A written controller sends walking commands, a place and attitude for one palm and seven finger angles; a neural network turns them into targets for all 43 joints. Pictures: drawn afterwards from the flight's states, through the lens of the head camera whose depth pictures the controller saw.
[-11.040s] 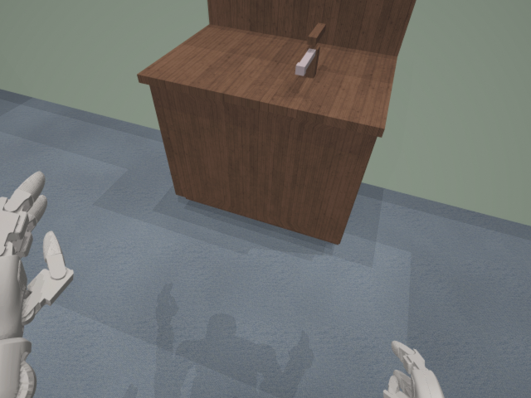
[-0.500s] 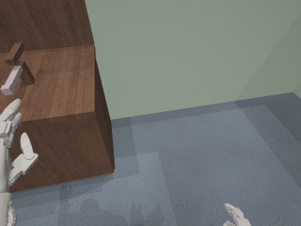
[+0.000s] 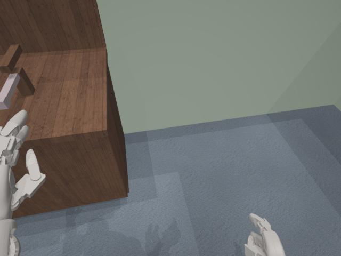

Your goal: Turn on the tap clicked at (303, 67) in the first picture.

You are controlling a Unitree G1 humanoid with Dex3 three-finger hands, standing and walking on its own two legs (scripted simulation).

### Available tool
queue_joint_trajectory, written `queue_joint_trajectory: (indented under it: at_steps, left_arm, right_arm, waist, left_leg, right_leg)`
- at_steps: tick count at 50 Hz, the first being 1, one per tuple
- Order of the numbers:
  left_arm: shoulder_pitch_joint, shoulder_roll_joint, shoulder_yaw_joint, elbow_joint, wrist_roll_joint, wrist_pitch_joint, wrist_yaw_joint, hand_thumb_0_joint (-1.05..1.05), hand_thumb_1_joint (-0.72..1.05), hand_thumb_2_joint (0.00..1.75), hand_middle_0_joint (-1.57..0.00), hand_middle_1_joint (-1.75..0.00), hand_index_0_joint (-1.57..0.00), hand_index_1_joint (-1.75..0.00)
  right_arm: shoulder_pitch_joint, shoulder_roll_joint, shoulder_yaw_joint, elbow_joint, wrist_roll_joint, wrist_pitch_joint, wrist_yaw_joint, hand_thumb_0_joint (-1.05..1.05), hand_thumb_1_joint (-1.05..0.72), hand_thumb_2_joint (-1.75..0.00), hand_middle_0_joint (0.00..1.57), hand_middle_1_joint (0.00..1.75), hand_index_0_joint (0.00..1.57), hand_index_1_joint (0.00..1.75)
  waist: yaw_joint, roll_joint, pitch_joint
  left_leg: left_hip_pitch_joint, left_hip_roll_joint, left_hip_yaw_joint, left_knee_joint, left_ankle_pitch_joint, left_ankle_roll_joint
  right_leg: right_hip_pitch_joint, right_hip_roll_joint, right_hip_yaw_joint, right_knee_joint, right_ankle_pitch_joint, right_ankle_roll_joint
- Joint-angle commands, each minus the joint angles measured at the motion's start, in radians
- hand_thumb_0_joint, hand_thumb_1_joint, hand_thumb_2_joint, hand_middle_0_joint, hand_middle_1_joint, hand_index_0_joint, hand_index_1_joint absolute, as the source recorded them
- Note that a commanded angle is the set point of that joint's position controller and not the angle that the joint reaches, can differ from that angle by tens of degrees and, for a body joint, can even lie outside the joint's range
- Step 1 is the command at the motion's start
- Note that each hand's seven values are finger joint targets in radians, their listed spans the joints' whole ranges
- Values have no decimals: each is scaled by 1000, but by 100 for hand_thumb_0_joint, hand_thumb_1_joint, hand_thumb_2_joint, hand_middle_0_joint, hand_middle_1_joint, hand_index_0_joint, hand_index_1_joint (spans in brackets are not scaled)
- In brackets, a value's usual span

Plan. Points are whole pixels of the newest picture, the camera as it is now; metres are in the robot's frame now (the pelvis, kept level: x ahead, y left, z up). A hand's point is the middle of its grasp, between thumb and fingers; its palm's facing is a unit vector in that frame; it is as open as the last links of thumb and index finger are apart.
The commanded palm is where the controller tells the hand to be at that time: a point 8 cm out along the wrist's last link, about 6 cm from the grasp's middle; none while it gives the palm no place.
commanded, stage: come to a stop and stand still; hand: left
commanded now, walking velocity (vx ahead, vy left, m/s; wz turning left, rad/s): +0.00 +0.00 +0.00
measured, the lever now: (1, 103) +0.49 +0.54 +0.05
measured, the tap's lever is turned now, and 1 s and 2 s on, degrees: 0 0 0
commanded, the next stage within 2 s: look again from close up in 0.02 s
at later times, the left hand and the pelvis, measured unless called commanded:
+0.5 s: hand (37, 182) +0.21 +0.25 +0.14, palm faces +0.32 -0.85 -0.42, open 7.4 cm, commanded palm +0.15 +0.28 +0.18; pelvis -0.01 +0.00 +0.00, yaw -1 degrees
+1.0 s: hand (33, 132) +0.30 +0.29 +0.16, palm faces +0.31 -0.86 -0.40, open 7.4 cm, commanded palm +0.23 +0.34 +0.18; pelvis +0.06 +0.06 -0.02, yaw -2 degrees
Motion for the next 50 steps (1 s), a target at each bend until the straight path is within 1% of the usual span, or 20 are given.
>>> queue_joint_trajectory:
  at_steps: [1,5,6,7,9,10,13,17,18,25,28,34,37,40,42,44,47,48,49,50]
  left_arm:
    - [-66,171,122,-232,-5,-71,21,0,90,90,-20,-30,-20,-30]
    - [-62,161,117,-223,-6,-70,21,0,90,90,-20,-30,-20,-30]
    - [-1160,970,711,-422,163,-154,15,0,90,90,-20,-30,-20,-30]
    - [-596,374,331,197,31,-104,-48,0,90,90,-20,-30,-20,-30]
    - [-415,182,164,141,-7,-105,-52,0,90,90,-20,-30,-20,-30]
    - [-342,166,124,61,-20,-123,-58,0,90,90,-20,-30,-20,-30]
    - [-143,68,17,-92,-30,-127,-68,0,90,90,-20,-30,-20,-30]
    - [-72,208,161,-126,-26,-116,-43,0,90,90,-20,-30,-20,-30]
    - [-89,285,242,-131,-27,-116,-33,0,90,90,-20,-30,-20,-30]
    - [-277,233,183,-192,-18,-146,-42,0,90,90,-20,-30,-20,-30]
    - [-271,150,85,-202,-15,-140,-50,0,90,90,-20,-30,-20,-30]
    - [-211,152,84,-131,-2,-117,-39,0,90,90,-20,-30,-20,-30]
    - [-197,191,143,-124,-9,-120,-35,0,90,90,-20,-30,-20,-30]
    - [-195,216,177,-203,-17,-129,-40,0,90,90,-20,-30,-20,-30]
    - [-183,239,180,-276,-18,-127,-49,0,90,90,-20,-30,-20,-30]
    - [-175,226,168,-308,-18,-119,-51,0,90,90,-20,-30,-20,-30]
    - [-146,204,165,-295,-20,-95,-44,0,90,90,-20,-30,-20,-30]
    - [-123,207,175,-262,-24,-86,-41,0,90,90,-20,-30,-20,-30]
    - [-129,237,193,-267,-33,-84,-35,0,90,90,-20,-30,-20,-30]
    - [-156,221,194,-247,-50,-104,-34,0,90,90,-20,-30,-20,-30]
  right_arm:
    - [-55,-120,-47,-146,-3,-51,-11,0,-90,-90,20,30,20,30]
    - [-54,-118,-47,-144,-1,-51,-10,0,-90,-90,20,30,20,30]
    - [132,-142,-75,-100,-51,-137,8,0,-90,-90,20,30,20,30]
    - [10,-49,-43,-73,-17,-136,19,0,-90,-90,20,30,20,30]
    - [-18,-86,-52,-155,13,-148,32,0,-90,-90,20,30,20,30]
    - [-5,-110,-60,-151,11,-154,41,0,-90,-90,20,30,20,30]
    - [-43,-114,-58,-175,20,-162,88,0,-90,-90,20,30,20,30]
    - [-43,-132,-62,-188,15,-160,78,0,-90,-90,20,30,20,30]
    - [-50,-137,-63,-189,12,-153,68,0,-90,-90,20,30,20,30]
    - [-50,-120,-43,-181,-5,-178,36,0,-90,-90,20,30,20,30]
    - [-39,-128,-49,-179,-10,-197,45,0,-90,-90,20,30,20,30]
    - [-36,-152,-58,-167,-13,-165,51,0,-90,-90,20,30,20,30]
    - [-42,-153,-59,-174,-9,-138,49,0,-90,-90,20,30,20,30]
    - [-58,-153,-58,-198,-5,-121,48,0,-90,-90,20,30,20,30]
    - [-49,-141,-57,-207,-19,-126,59,0,-90,-90,20,30,20,30]
    - [-39,-138,-57,-206,-29,-132,68,0,-90,-90,20,30,20,30]
    - [-54,-155,-66,-210,-17,-124,81,0,-90,-90,20,30,20,30]
    - [-71,-159,-66,-208,-11,-119,83,0,-90,-90,20,30,20,30]
    - [-76,-155,-75,-212,0,-117,87,0,-90,-90,20,30,20,30]
    - [-72,-184,-85,-206,-13,-130,89,0,-90,-90,20,30,20,30]
  waist:
    - [-5,63,-140]
    - [-6,58,-141]
    - [9,-100,60]
    - [16,-101,-170]
    - [13,82,-148]
    - [26,160,-159]
    - [46,174,-142]
    - [46,-148,-116]
    - [44,-141,-102]
    - [22,139,-85]
    - [16,99,-107]
    - [3,-35,-43]
    - [0,-26,-44]
    - [1,159,-74]
    - [1,203,-95]
    - [-6,162,-103]
    - [31,107,-125]
    - [60,21,-156]
    - [65,-196,-216]
    - [30,-217,-163]
  left_leg:
    - [-104,172,-150,-115,294,-52]
    - [-101,162,-143,-106,271,-54]
    - [-240,106,-53,25,214,-22]
    - [-91,34,-126,26,163,-31]
    - [7,59,-63,-53,155,-59]
    - [25,66,-73,-96,174,-48]
    - [-60,142,-137,-169,226,-18]
    - [-149,127,-139,-178,81,-23]
    - [-136,110,-132,-180,44,-30]
    - [-96,98,-124,-181,-49,-7]
    - [-57,72,-93,-117,-56,-5]
    - [-99,46,-91,20,-43,-14]
    - [-68,65,-103,-26,41,-19]
    - [66,170,-221,-137,344,-39]
    - [312,222,-215,-106,711,-50]
    - [388,210,-159,-48,825,-69]
    - [85,142,-16,162,817,-116]
    - [-156,103,13,388,696,-133]
    - [-456,-6,14,811,383,-149]
    - [-564,3,-154,995,-164,-77]
  right_leg:
    - [215,-110,136,0,256,20]
    - [212,-118,146,-10,259,15]
    - [64,-62,177,-111,267,118]
    - [104,-187,228,-92,223,-50]
    - [120,-172,279,-87,204,-45]
    - [151,-151,245,-71,206,-15]
    - [222,-97,151,13,146,30]
    - [253,-88,147,-44,40,22]
    - [218,-90,164,-79,-18,18]
    - [170,-102,198,-104,-99,-3]
    - [147,-119,238,-122,-145,-21]
    - [64,-196,356,-149,-223,-88]
    - [55,-162,294,-48,-86,-81]
    - [-20,-37,94,235,74,-18]
    - [-228,-22,15,312,-172,-1]
    - [-276,-18,-21,298,-190,-8]
    - [137,5,-85,36,28,-45]
    - [394,-50,4,2,222,-107]
    - [576,-283,404,9,462,-263]
    - [442,-491,703,-91,485,-345]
